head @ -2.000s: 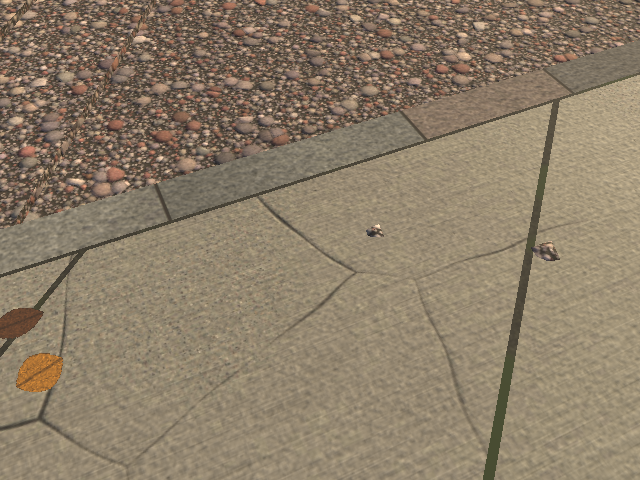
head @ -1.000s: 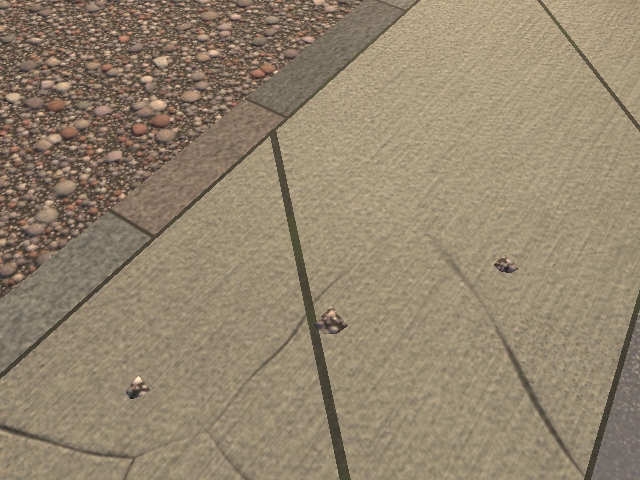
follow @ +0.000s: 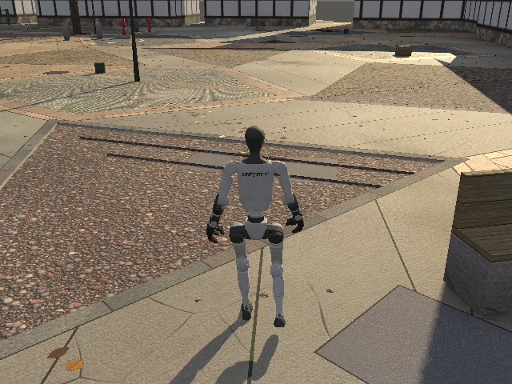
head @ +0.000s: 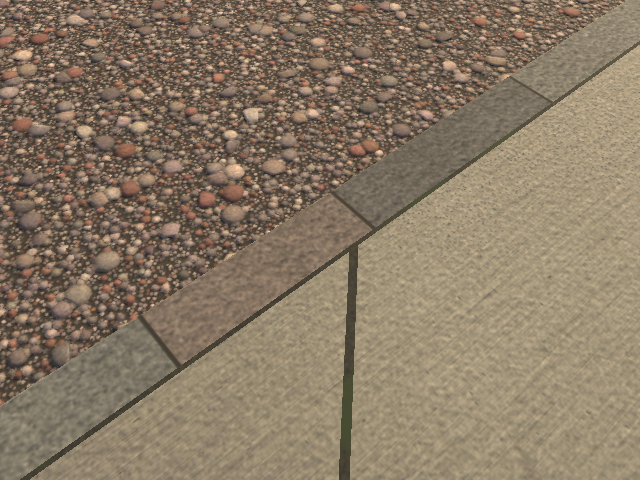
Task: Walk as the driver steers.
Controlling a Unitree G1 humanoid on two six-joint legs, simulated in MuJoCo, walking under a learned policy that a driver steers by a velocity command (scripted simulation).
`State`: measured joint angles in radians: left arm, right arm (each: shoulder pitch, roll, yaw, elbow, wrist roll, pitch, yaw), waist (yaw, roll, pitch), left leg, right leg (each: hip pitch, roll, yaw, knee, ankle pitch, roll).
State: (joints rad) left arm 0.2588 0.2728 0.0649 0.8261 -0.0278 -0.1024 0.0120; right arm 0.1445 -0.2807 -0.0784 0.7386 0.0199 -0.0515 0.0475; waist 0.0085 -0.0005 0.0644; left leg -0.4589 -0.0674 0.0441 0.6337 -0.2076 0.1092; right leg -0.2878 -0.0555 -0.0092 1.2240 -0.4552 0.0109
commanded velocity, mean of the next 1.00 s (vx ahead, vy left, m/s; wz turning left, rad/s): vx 0.40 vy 0.00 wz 0.25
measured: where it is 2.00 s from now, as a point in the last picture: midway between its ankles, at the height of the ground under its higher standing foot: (317, 418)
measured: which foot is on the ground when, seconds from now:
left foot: down 0.00-0.42, up 0.44-0.82, down 0.84-1.00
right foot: up 0.00-0.38, down 0.40-0.90, up 0.92-1.00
